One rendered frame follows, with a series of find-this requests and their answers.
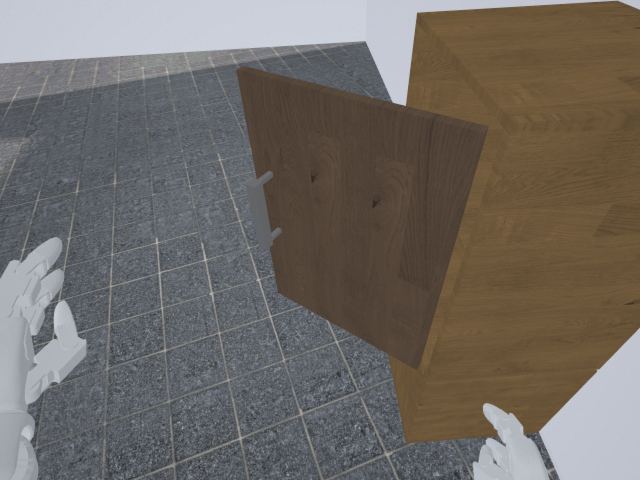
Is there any left robot hand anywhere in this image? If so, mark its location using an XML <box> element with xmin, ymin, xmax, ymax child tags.
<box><xmin>0</xmin><ymin>237</ymin><xmax>86</xmax><ymax>413</ymax></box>

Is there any right robot hand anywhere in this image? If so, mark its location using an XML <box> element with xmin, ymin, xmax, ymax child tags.
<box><xmin>473</xmin><ymin>403</ymin><xmax>550</xmax><ymax>480</ymax></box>

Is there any robot left forearm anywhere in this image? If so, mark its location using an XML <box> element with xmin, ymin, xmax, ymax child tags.
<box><xmin>0</xmin><ymin>410</ymin><xmax>38</xmax><ymax>480</ymax></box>

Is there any handle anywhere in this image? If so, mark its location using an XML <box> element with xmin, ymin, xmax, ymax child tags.
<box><xmin>246</xmin><ymin>171</ymin><xmax>282</xmax><ymax>250</ymax></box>

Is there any cupboard door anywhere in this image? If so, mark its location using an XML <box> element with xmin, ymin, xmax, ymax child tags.
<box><xmin>236</xmin><ymin>66</ymin><xmax>489</xmax><ymax>370</ymax></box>

